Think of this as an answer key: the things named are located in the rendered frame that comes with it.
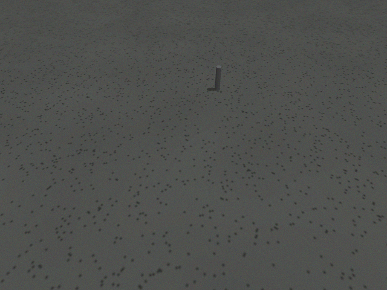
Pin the can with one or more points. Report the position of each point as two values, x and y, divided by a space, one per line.
218 78

